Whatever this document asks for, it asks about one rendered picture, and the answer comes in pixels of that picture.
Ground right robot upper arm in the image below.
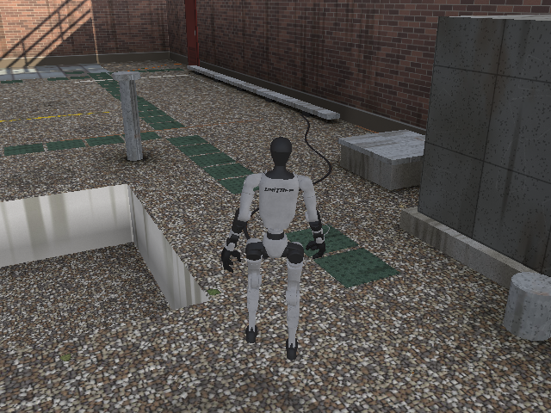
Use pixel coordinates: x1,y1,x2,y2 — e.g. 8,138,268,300
297,175,319,222

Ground robot left forearm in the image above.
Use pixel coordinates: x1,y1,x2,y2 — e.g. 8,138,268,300
225,208,245,251

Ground robot right hand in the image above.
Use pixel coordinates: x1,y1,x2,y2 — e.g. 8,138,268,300
306,241,326,259

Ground robot left hand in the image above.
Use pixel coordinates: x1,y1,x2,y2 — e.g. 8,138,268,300
221,247,241,273

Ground right robot thigh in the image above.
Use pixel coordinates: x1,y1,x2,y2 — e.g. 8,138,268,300
286,242,304,306

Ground robot torso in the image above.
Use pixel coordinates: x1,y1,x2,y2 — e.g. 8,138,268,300
258,170,299,258

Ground robot right forearm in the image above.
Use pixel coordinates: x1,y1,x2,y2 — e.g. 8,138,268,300
309,209,325,243

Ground left robot upper arm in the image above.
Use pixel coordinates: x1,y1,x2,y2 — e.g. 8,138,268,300
238,173,262,222

